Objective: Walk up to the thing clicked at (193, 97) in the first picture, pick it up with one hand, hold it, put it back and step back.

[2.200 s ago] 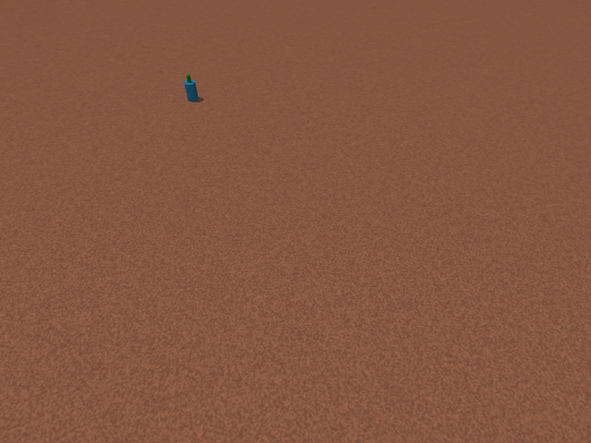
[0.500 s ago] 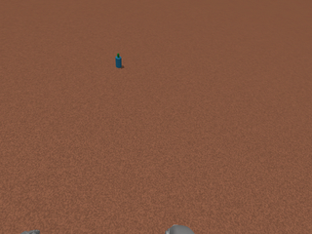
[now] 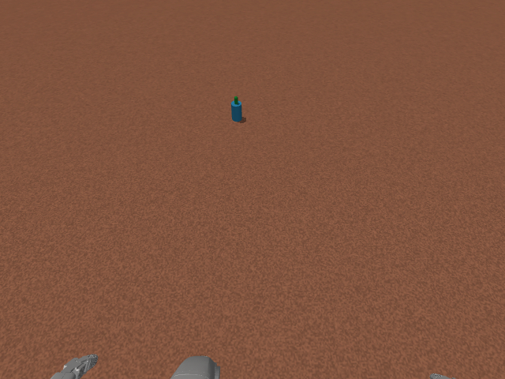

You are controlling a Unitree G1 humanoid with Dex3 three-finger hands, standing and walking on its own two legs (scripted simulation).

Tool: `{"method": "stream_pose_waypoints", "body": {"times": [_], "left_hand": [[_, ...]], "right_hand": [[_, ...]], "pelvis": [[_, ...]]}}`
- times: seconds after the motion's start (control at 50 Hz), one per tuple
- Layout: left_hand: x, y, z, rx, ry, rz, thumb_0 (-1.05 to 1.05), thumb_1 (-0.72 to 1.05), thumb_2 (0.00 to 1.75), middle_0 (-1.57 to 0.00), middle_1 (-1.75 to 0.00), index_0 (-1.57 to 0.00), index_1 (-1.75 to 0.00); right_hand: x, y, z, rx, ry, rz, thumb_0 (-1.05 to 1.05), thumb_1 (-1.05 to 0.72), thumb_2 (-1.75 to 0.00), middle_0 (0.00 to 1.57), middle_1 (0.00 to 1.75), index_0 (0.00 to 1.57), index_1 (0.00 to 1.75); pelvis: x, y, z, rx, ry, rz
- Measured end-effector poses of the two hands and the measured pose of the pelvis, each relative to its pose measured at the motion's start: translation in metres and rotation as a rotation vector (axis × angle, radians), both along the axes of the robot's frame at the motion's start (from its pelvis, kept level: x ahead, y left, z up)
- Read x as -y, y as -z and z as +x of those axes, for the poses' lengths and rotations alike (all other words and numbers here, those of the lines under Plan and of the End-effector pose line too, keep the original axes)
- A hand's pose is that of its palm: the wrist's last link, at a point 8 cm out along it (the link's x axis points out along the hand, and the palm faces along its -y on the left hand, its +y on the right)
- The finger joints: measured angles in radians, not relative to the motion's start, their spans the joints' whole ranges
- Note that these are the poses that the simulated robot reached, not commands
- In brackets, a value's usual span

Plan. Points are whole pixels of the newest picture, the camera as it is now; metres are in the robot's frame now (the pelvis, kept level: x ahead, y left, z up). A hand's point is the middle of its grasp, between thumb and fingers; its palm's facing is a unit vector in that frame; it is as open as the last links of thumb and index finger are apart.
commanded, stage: walk up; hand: left
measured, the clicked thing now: (236, 107) +1.69 +0.17 -0.69
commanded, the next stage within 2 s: none
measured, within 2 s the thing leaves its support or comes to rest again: neither
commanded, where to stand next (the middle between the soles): +1.37 -0.04 m, yaw +0 degrees
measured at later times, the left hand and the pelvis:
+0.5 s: hand (123, 251) +0.38 +0.31 -0.15, palm faces -0.04 -0.95 -0.32, open 7.3 cm; pelvis +0.31 +0.04 +0.00, yaw +0 degrees
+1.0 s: hand (179, 164) +0.63 +0.22 -0.11, palm faces +0.00 -0.92 -0.40, open 7.3 cm; pelvis +0.55 -0.05 +0.01, yaw -1 degrees
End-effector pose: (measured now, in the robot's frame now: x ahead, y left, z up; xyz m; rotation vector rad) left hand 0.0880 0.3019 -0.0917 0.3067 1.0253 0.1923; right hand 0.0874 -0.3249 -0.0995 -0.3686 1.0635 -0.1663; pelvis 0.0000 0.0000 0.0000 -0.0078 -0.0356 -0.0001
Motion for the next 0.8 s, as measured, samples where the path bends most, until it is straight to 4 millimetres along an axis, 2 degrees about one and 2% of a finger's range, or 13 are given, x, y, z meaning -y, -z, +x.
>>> {"method": "stream_pose_waypoints", "body": {"times": [0.06,0.12,0.2,0.26,0.32,0.4,0.5,0.58,0.66,0.72,0.76,0.8], "left_hand": [[-0.014,0.004,-0.002,-0.08,-0.042,0.014,0.0,0.9,0.9,-0.2,-0.3,-0.21,-0.3],[-0.031,0.012,0.008,-0.134,-0.077,0.019,0.0,0.9,0.9,-0.2,-0.3,-0.21,-0.3],[-0.056,0.032,0.039,-0.182,-0.116,0.019,0.0,0.9,0.9,-0.2,-0.3,-0.21,-0.3],[-0.069,0.049,0.076,-0.224,-0.127,0.024,0.01,0.91,0.9,-0.2,-0.3,-0.21,-0.3],[-0.066,0.049,0.123,-0.239,-0.089,0.009,0.01,0.91,0.9,-0.2,-0.3,-0.2,-0.3],[-0.059,0.035,0.198,-0.181,-0.029,-0.017,0.01,0.91,0.9,-0.2,-0.3,-0.2,-0.3],[-0.051,0.019,0.287,-0.097,0.024,-0.021,0.0,0.91,0.9,-0.2,-0.3,-0.21,-0.3],[-0.039,0.009,0.354,-0.071,0.075,-0.006,0.0,0.91,0.9,-0.2,-0.3,-0.2,-0.3],[-0.019,0.007,0.425,-0.048,0.111,0.02,0.0,0.91,0.9,-0.2,-0.3,-0.2,-0.3],[0.001,0.007,0.477,-0.008,0.114,0.045,0.0,0.91,0.9,-0.2,-0.3,-0.2,-0.3],[0.015,0.003,0.504,0.033,0.117,0.054,0.0,0.91,0.9,-0.2,-0.3,-0.2,-0.3],[0.026,-0.004,0.521,0.071,0.098,0.051,0.0,0.91,0.9,-0.2,-0.3,-0.21,-0.3]], "right_hand": [[-0.004,-0.016,0.074,0.089,-0.046,-0.002,0.01,-0.9,-0.9,0.2,0.3,0.2,0.3],[-0.013,-0.025,0.137,0.12,-0.096,-0.009,0.01,-0.9,-0.9,0.2,0.3,0.2,0.3],[-0.031,-0.024,0.213,0.122,-0.137,-0.031,0.01,-0.9,-0.9,0.2,0.3,0.2,0.3],[-0.045,-0.017,0.256,0.131,-0.145,-0.056,0.01,-0.9,-0.9,0.2,0.3,0.2,0.3],[-0.056,-0.017,0.274,0.133,-0.099,-0.041,0.0,-0.9,-0.9,0.2,0.3,0.2,0.3],[-0.06,-0.021,0.274,0.075,-0.02,-0.021,0.0,-0.9,-0.9,0.2,0.3,0.2,0.3],[-0.05,-0.016,0.27,-0.031,0.048,-0.013,0.01,-0.9,-0.9,0.2,0.3,0.2,0.3],[-0.034,-0.008,0.281,-0.092,0.093,-0.003,0.01,-0.9,-0.9,0.21,0.3,0.2,0.3],[-0.01,0.01,0.308,-0.122,0.132,0.004,0.01,-0.9,-0.9,0.21,0.3,0.2,0.3],[0.013,0.03,0.338,-0.141,0.149,0.004,0.01,-0.9,-0.9,0.21,0.3,0.2,0.3],[0.023,0.038,0.364,-0.15,0.145,0.009,0.01,-0.9,-0.9,0.2,0.3,0.2,0.3],[0.026,0.038,0.392,-0.149,0.115,0.025,0.01,-0.9,-0.9,0.2,0.3,0.2,0.3]], "pelvis": [[-0.002,-0.001,0.037,0.0,-0.006,-0.015],[-0.006,0.002,0.076,-0.008,-0.018,-0.029],[-0.019,0.015,0.138,-0.024,-0.023,-0.04],[-0.031,0.027,0.18,-0.032,-0.028,-0.004],[-0.039,0.021,0.213,-0.027,-0.023,-0.012],[-0.041,0.005,0.256,-0.013,-0.011,0.004],[-0.036,-0.003,0.308,0.005,-0.006,0.021],[-0.025,-0.002,0.35,0.005,0.01,0.036],[-0.007,0.009,0.396,-0.002,0.014,0.056],[0.01,0.021,0.435,-0.013,0.013,0.045],[0.02,0.024,0.455,-0.006,0.006,0.024],[0.029,0.019,0.472,0.007,0.003,0.043]]}}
